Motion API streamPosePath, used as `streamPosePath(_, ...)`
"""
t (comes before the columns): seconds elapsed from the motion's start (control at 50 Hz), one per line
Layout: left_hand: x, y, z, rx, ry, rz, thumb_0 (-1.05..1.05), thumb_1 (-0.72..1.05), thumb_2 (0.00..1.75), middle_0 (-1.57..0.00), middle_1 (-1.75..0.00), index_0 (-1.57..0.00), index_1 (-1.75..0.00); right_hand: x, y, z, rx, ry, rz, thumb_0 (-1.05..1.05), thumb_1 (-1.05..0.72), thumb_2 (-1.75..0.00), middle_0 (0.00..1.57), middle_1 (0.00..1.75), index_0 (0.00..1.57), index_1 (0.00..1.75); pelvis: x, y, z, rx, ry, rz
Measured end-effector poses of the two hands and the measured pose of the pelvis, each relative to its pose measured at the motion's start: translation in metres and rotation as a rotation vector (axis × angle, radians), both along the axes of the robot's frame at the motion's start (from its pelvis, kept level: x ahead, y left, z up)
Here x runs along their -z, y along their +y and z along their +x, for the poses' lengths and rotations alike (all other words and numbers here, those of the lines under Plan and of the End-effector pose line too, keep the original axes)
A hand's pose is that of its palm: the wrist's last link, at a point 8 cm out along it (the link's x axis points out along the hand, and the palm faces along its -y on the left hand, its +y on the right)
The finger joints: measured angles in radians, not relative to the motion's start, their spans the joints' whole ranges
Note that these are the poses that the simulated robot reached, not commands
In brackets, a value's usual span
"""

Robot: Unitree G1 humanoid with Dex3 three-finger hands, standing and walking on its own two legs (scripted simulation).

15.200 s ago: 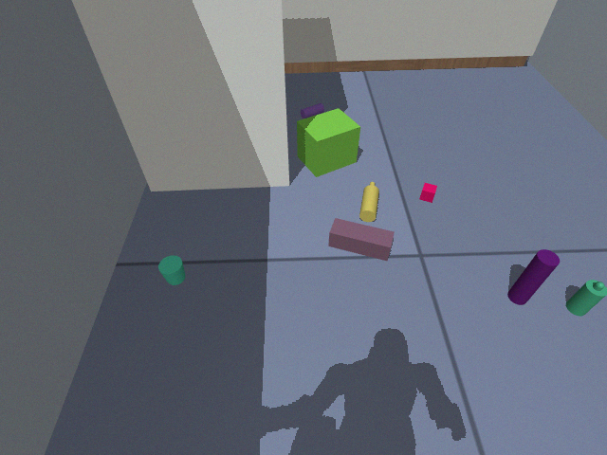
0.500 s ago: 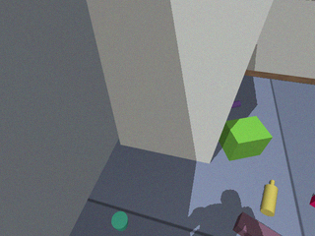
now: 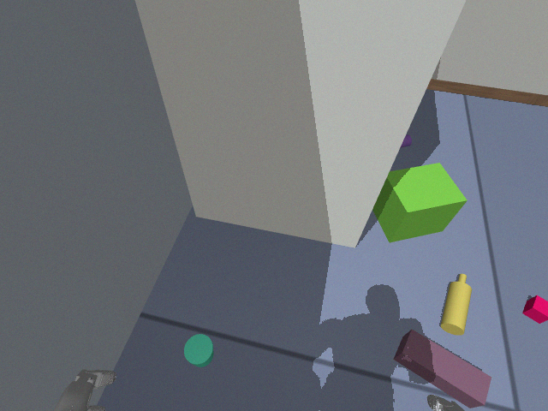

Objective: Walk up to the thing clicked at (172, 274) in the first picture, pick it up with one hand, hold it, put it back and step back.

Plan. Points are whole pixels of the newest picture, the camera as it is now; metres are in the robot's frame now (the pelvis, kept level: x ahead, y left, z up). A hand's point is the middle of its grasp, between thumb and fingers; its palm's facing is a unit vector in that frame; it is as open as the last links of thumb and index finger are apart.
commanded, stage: rise first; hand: left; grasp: from above
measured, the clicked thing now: (200, 352) +0.38 +0.22 -0.71
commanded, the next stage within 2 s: none
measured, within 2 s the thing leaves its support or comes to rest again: neither
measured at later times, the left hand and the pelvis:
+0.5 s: hand out of the picture +0.13 +0.26 -0.23, palm faces -0.20 -0.85 -0.49, open 14.1 cm; pelvis -0.01 +0.00 -0.09, yaw +0 degrees
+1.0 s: hand (144, 392) +0.24 +0.29 -0.42, palm faces -0.42 -0.41 -0.81, open 14.1 cm; pelvis -0.07 -0.01 -0.28, yaw -2 degrees
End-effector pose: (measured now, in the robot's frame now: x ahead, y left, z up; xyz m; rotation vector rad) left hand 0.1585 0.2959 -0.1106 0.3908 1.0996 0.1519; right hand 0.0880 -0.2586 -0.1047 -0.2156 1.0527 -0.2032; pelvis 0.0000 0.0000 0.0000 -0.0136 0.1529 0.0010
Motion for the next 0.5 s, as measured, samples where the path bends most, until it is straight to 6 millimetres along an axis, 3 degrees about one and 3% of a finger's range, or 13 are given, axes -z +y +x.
streamPosePath(0.1,0.019,0.003,-0.012,0.007,0.049,0.028,0.0,-0.26,0.98,-0.07,-1.02,-0.08,-1.02,0.01,0.002,0.014,-0.023,-0.058,-0.006,0.01,-0.92,-0.91,0.2,0.3,0.2,0.3,0.017,0.003,0.0,0.001,0.051,-0.005)
streamPosePath(0.18,0.036,0.005,-0.019,0.02,0.03,0.043,0.0,-0.4,0.99,-0.07,-1.05,-0.07,-1.05,0.021,0.002,0.03,-0.052,-0.104,-0.026,0.01,-0.9,-0.9,0.2,0.3,0.2,0.3,0.035,0.004,-0.001,0.0,0.095,-0.008)
streamPosePath(0.36,0.057,0.007,-0.025,0.089,0.009,0.09,0.0,-0.52,0.99,-0.06,-1.08,-0.07,-1.09,0.043,0.012,0.067,-0.11,-0.188,-0.034,0.01,-0.9,-0.9,0.2,0.3,0.2,0.3,0.065,0.004,-0.004,-0.007,0.165,-0.018)
streamPosePath(0.5,0.072,0.007,-0.028,0.13,0.017,0.122,0.0,-0.53,0.97,-0.07,-1.08,-0.07,-1.08,0.061,0.02,0.084,-0.149,-0.245,-0.019,0.01,-0.91,-0.9,0.2,0.3,0.2,0.3,0.087,0.004,-0.006,-0.011,0.216,-0.025)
